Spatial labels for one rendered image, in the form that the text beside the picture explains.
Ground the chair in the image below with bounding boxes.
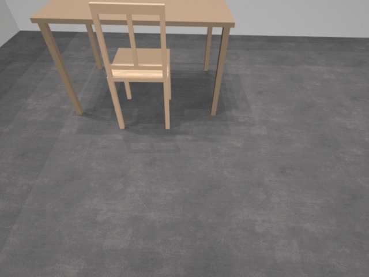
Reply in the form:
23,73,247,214
89,2,171,129

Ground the table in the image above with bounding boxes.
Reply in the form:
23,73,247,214
30,0,235,115

